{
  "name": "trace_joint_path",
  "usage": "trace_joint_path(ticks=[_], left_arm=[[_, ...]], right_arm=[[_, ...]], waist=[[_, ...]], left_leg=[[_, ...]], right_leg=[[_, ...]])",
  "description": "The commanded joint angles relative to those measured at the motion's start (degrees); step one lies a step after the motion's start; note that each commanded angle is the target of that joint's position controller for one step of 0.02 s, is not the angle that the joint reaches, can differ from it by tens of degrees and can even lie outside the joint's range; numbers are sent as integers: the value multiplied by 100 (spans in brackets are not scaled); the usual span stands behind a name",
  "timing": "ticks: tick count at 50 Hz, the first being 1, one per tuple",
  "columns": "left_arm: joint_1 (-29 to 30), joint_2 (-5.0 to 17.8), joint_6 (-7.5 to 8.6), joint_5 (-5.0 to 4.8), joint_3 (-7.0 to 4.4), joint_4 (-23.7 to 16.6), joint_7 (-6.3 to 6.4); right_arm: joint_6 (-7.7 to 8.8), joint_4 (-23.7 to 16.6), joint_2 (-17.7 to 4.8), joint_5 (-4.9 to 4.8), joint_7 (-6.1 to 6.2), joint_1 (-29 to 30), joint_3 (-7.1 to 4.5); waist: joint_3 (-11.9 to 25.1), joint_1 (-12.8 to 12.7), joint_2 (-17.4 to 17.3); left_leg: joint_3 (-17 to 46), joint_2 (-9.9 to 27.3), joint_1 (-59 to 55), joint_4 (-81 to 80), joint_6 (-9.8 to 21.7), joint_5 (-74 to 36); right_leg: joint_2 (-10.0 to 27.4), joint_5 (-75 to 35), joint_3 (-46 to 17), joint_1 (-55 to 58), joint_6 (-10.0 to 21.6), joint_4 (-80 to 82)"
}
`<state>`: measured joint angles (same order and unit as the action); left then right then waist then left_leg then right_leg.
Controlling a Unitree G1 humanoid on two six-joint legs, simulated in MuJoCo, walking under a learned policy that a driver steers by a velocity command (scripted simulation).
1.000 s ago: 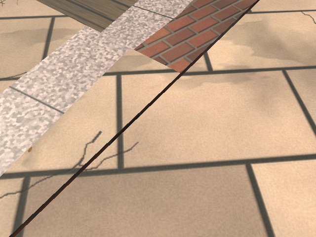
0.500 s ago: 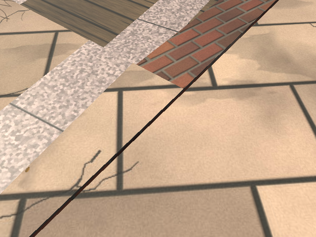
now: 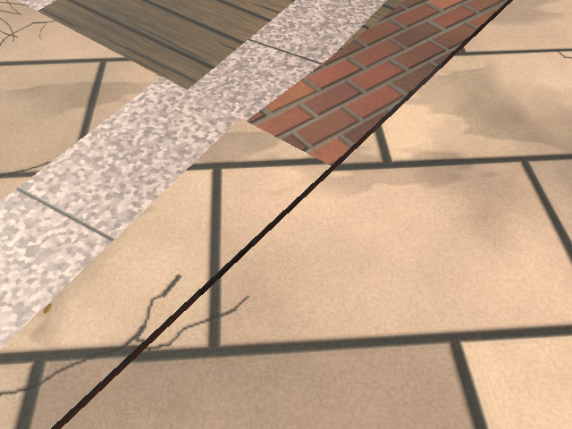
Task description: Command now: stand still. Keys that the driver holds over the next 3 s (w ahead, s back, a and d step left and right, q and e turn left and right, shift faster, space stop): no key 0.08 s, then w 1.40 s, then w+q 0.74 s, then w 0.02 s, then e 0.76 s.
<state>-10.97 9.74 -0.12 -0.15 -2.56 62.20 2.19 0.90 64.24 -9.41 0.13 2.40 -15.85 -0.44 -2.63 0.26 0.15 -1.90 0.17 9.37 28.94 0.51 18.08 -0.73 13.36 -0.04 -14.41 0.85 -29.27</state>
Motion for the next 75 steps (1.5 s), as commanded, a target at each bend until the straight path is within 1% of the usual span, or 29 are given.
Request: trace_joint_path(ticks=[1, 4, 7, 12, 15, 18, 19, 20, 21, 22, 24, 28, 39, 41, 43, 44, 45, 46, 47, 48, 50, 56, 66, 69, 71, 72, 73, 74, 75], left_arm=[[-162, 484, 33, 2, -65, -99, 19], [-197, 467, 34, 3, -51, -55, 23], [-359, 547, 34, -57, -91, 23, 41], [263, 353, 424, -127, -51, -351, -130], [136, 394, 548, -215, -62, -391, -188], [-1086, 431, 539, -156, -194, 159, -200], [-1829, 648, 530, -147, -282, 316, -191], [-2576, 1318, 545, -137, -419, 361, -173], [-2604, 1233, 647, -21, -326, 362, -228], [-1963, 918, 730, -24, -198, 195, -237], [-1153, 702, 756, -21, -62, -81, -317], [-1506, 591, 642, 35, 46, -35, -258], [-1926, 990, 546, -71, -90, -57, -93], [-1769, 1140, 498, -43, -146, -112, -95], [-1540, 1131, 424, 17, -132, -211, -110], [-1581, 893, 443, 112, -31, -382, -138], [-2357, -25, 596, -23, 196, -338, -232], [-1754, 608, 761, -200, 47, -388, -247], [-1133, 918, 833, -303, -36, -628, -239], [-835, 981, 846, -258, -57, -708, -174], [-940, 830, 701, -124, -136, -707, -111], [-106, 771, 496, -30, -187, -1088, -78], [1718, 662, 614, -116, -58, -1670, -354], [1566, 845, 669, -132, -103, -1742, -448], [331, 1209, 687, -108, -304, -1397, -426], [-814, 1588, 682, -56, -445, -1097, -376], [-1565, 2185, 645, 43, -589, -933, -358], [-1589, 1747, 629, 20, -439, -919, -371], [-1039, 1396, 644, -22, -333, -1008, -359]], right_arm=[[33, -50, -462, 1, 14, -388, -76], [38, -37, -437, 0, 13, -436, -77], [14, -10, -652, -83, 48, -624, -172], [276, -141, -1102, -117, 5, -916, -384], [358, -344, -1003, -206, -78, -517, -372], [295, -436, -1075, -234, -129, -384, -381], [331, -551, -908, -212, -142, -137, -326], [414, -751, -487, -173, -137, -62, -233], [510, -880, -400, -231, -149, 40, -210], [576, -961, -568, -323, -192, 184, -242], [639, -938, -732, -251, -225, 244, -304], [493, -943, -647, -152, -285, 419, -375], [520, -1799, -663, -196, -519, 2479, -223], [555, -1754, -901, -187, -540, 2063, -329], [535, -1249, -1375, -209, -475, 287, -591], [498, -1031, -1882, -122, -401, -779, -713], [497, -925, -1991, -15, -461, -1017, -686], [525, -936, -1461, -61, -472, -713, -548], [559, -1032, -1203, -102, -462, -120, -469], [597, -1162, -1039, -79, -477, 440, -396], [650, -1111, -753, 50, -524, 737, -309], [613, -834, -1107, 16, -319, 83, -349], [432, -552, -1252, -99, -202, -948, -384], [349, -542, -1365, -113, -173, -852, -449], [297, -623, -1366, -105, -172, -580, -444], [300, -744, -1191, -43, -176, -538, -361], [416, -814, -492, -15, -245, -1221, -152], [583, -716, -666, -111, -287, -1143, -175], [665, -861, -1152, -291, -302, -594, -309]], waist=[[-72, -11, -21], [-96, -14, -27], [-249, 24, -227], [-807, 231, -929], [-740, -15, -728], [-217, -497, -488], [-30, -821, 112], [295, -946, 1700], [374, -838, 1661], [-111, -525, 890], [-297, -198, 281], [-243, -118, 371], [-627, -328, 426], [-188, -6, 631], [884, 875, 741], [1773, 1093, -116], [2748, 543, -1672], [2199, 700, -1122], [1297, 558, -866], [918, 318, -182], [625, -102, -186], [12, -90, -216], [-298, 461, -309], [-143, 219, -464], [603, -463, -533], [1402, -880, -263], [2337, -678, 1157], [2722, -715, 1328], [1801, -658, 1000]], left_leg=[[172, 150, 565, -654, 109, -469], [178, 150, 589, -687, 116, -396], [370, 191, 744, -812, 421, 1959], [2875, 2057, 369, -2111, 1458, 2686], [2073, 1679, 307, -1876, 1075, 1651], [945, 857, 1370, -855, 762, 665], [473, 501, 1929, 478, 530, -121], [-281, -104, 3090, 2654, 156, 324], [423, -186, 3783, 4047, 244, 1245], [711, 221, 4327, 4658, 417, 841], [631, 624, 4180, 4322, 552, -290], [266, 720, 3589, 3309, 306, -995], [-7, 337, 2977, 292, 406, -1869], [-192, 54, 2121, 225, 582, -1494], [-273, -172, -272, 269, 886, -1416], [1328, 1115, -2158, 321, 1263, -1099], [4368, 2341, -3628, -797, 2165, 376], [4495, 2083, -3176, -1313, 1827, 680], [3498, 1932, -2278, -1375, 1555, 181], [2727, 1772, -1260, -1506, 1418, -649], [1814, 1382, -65, -1795, 1284, -1269], [1089, 1230, 247, -2354, 1389, -1625], [561, 1321, -1112, -1984, 1069, -1951], [581, 1525, -1515, -1486, 931, -2861], [285, 1213, -1308, -109, 729, -4646], [60, 910, -295, 1410, 540, -3969], [-121, -102, 2156, 3802, 97, -1188], [794, -310, 2969, 4729, 160, 1365], [929, 46, 3484, 5087, 297, 1126]], right_leg=[[198, -681, -209, 316, 182, 457], [195, -590, -206, 294, 172, 480], [-102, 1946, 67, -180, 277, 173], [252, 1185, 107, -1788, 389, -2047], [407, 1376, 124, -1401, 510, -1074], [-208, 154, 702, 1099, 324, 11], [350, 454, -216, 1846, 516, 491], [1740, 956, -2607, 2670, 1177, 1524], [2458, 1646, -4273, 2491, 1766, 2051], [2436, 1888, -3887, 2207, 1660, 1992], [1864, 951, -2439, 1673, 1194, 2071], [1306, -1205, -975, 1313, 940, 2159], [1541, -2013, -245, 1837, 865, 2136], [1575, -3804, -140, 2094, 748, 1446], [1206, -4967, 156, 1455, 483, -658], [770, -2794, 331, -58, 302, -2693], [-329, 1740, -306, -1948, 47, -4547], [-62, 1753, -926, -2548, 221, -5194], [234, 1247, -678, -2882, 317, -5215], [578, 644, -553, -2533, 333, -4928], [933, 168, -545, -1828, 355, -4405], [1126, -781, -358, -2624, 62, -2882], [640, -1703, 14, -2685, 91, -268], [474, -1053, 93, -2213, 320, 9], [74, -988, 407, -430, 580, 151], [613, -1179, -189, 1379, 888, -90], [2133, -401, -2850, 3761, 1827, 240], [2419, 14, -4301, 3992, 1965, 1122], [2253, 78, -3370, 3247, 1591, 1160]])
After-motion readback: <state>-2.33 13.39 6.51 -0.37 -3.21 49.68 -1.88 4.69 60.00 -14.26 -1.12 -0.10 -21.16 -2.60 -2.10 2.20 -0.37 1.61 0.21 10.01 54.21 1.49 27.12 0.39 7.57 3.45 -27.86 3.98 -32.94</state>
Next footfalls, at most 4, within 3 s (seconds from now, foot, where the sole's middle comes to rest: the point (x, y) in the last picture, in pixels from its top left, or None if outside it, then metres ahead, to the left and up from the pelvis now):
0.86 left None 0.46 0.10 -0.77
1.44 right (349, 320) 0.79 -0.14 -0.77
1.98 left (242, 229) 1.07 0.15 -0.74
2.44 right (279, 153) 1.40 0.05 -0.74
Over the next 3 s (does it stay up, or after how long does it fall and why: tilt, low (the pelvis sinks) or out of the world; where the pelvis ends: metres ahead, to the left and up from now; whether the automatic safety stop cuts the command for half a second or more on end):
stays up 1.25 0.13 0.05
